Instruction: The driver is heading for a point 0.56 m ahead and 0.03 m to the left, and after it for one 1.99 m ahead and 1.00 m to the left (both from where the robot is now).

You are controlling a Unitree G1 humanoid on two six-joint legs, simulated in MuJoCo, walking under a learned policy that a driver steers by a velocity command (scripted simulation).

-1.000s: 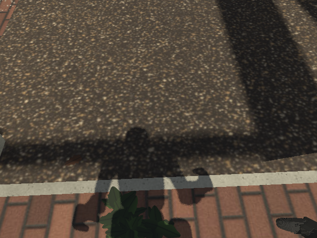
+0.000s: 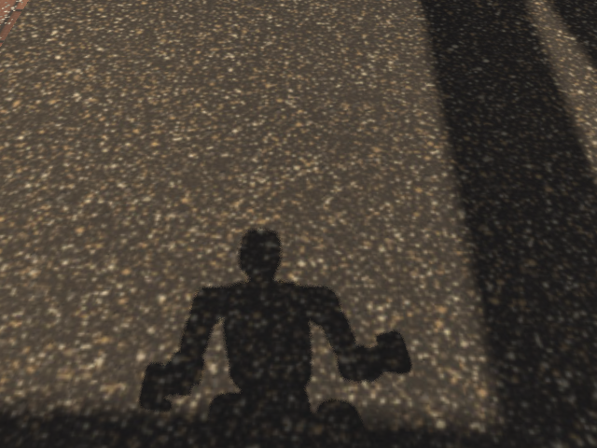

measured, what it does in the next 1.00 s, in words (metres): steps on the spot: right foot, then left foot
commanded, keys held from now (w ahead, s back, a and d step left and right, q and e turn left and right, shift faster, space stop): q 0.36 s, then no key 0.36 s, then w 0.02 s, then w+e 0.26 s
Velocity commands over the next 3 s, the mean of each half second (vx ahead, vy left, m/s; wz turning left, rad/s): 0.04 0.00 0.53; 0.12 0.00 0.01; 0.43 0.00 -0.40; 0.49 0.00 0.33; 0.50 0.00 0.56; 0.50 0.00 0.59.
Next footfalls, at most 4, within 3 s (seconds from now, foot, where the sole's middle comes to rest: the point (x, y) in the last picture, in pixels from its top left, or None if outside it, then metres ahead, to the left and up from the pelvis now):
0.42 right None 0.13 -0.13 -0.76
0.74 left None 0.01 0.11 -0.76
1.08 right None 0.20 -0.12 -0.76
1.60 left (273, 408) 0.53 0.09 -0.76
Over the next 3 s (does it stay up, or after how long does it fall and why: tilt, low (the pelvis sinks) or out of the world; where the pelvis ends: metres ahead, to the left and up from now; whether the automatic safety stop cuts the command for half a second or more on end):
stays up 1.07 0.23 0.01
